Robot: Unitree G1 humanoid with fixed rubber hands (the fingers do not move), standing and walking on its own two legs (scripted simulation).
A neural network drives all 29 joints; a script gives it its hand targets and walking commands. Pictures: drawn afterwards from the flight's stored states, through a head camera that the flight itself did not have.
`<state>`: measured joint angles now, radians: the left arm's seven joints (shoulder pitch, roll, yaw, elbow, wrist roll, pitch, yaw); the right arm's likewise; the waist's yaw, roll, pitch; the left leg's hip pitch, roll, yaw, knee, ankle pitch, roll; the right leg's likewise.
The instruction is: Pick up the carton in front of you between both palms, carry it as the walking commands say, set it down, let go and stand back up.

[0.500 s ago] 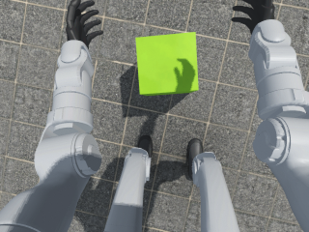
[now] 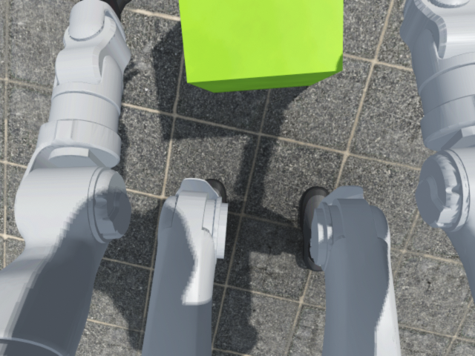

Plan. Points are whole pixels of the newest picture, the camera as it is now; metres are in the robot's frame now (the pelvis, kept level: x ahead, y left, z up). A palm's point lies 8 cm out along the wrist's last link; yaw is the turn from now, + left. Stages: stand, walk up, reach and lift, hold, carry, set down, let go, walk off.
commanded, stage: reach and lift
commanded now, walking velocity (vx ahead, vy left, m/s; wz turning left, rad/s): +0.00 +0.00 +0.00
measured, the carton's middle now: (259, 23) +0.56 +0.03 -0.31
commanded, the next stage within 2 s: none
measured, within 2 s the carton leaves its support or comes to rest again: leaves its support in 1.16 s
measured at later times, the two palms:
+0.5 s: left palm (142, 12) +0.55 +0.20 -0.24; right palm out of the picture +0.58 -0.15 -0.24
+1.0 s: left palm (157, 15) +0.55 +0.18 -0.23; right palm out of the picture +0.57 -0.13 -0.23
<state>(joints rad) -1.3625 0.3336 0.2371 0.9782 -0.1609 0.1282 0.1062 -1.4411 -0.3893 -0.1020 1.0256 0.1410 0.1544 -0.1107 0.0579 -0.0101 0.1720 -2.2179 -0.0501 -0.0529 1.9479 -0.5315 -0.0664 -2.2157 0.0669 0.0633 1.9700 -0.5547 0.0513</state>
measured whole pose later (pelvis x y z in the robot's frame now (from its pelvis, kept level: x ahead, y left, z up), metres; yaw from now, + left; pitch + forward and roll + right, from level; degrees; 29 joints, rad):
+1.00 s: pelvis +0.00 +0.00 -0.07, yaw +0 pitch +35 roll +1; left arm -1.53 0.27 0.32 1.03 -0.05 0.16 0.07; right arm -1.61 -0.32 -0.18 1.13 0.04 0.16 -0.07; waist 0.05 -0.02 0.45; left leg -2.23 -0.03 -0.04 2.21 -0.59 -0.06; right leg -2.23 0.06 0.06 2.23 -0.61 0.04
